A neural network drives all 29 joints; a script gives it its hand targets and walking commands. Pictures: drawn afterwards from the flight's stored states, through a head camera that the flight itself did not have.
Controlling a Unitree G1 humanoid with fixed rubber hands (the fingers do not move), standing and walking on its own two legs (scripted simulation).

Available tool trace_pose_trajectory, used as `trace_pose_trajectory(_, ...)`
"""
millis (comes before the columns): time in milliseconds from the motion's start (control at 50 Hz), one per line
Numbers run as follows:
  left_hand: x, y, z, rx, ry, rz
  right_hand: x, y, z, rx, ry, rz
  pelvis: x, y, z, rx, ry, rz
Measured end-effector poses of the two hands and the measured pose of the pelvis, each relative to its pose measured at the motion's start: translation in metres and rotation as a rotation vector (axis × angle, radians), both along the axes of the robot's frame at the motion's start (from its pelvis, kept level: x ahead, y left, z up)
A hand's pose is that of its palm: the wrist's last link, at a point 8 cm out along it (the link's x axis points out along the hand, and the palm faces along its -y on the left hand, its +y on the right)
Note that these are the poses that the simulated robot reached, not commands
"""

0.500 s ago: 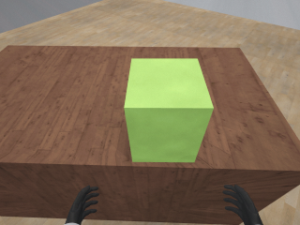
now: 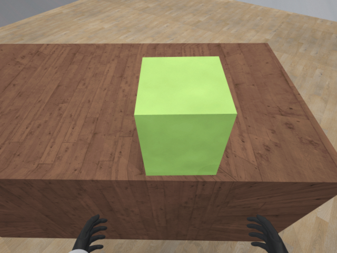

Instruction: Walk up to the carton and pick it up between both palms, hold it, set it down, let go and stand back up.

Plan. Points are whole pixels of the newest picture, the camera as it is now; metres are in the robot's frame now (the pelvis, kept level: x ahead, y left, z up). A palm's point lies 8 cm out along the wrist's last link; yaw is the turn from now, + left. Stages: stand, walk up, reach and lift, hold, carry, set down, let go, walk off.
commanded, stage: let go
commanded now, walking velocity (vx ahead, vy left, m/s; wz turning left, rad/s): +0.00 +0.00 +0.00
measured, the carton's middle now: (180, 118) +0.44 -0.01 +0.06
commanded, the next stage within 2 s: stand in 0.28 s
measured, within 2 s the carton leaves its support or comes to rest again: neither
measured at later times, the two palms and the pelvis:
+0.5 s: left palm out of the picture +0.13 +0.25 -0.10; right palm out of the picture +0.11 -0.26 -0.11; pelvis +0.00 +0.00 -0.01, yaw -1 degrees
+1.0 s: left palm out of the picture +0.07 +0.25 -0.12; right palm out of the picture +0.00 -0.23 -0.13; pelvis -0.02 +0.02 -0.01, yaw -3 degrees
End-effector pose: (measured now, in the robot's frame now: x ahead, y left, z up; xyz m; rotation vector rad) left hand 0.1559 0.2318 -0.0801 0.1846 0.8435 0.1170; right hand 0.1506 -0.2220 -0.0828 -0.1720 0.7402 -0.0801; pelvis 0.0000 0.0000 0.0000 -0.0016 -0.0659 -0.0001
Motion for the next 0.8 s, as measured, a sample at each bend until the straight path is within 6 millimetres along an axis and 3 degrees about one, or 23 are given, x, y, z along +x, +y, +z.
trace_pose_trajectory(180, 0.014, -0.006, 0.000, -0.017, -0.028, -0.018, 0.006, -0.005, 0.003, -0.019, -0.029, 0.003, 0.005, 0.001, -0.001, -0.002, -0.003, -0.004)
trace_pose_trajectory(340, 0.013, -0.006, -0.001, 0.000, -0.035, -0.042, 0.004, -0.009, -0.001, -0.035, 0.013, -0.005, 0.008, 0.002, -0.002, -0.005, 0.006, -0.008)
trace_pose_trajectory(440, -0.012, 0.011, -0.012, 0.036, -0.002, -0.043, -0.025, -0.026, -0.025, -0.078, 0.197, -0.046, 0.005, 0.004, -0.008, -0.009, 0.046, -0.018)
trace_pose_trajectory(540, -0.039, 0.022, -0.026, 0.052, 0.072, -0.027, -0.055, -0.035, -0.034, -0.088, 0.272, -0.093, 0.003, 0.006, -0.013, -0.007, 0.064, -0.025)
trace_pose_trajectory(800, -0.067, 0.013, -0.039, 0.015, 0.135, -0.048, -0.118, -0.019, -0.048, -0.054, 0.382, -0.156, -0.011, 0.013, -0.013, 0.004, 0.081, -0.050)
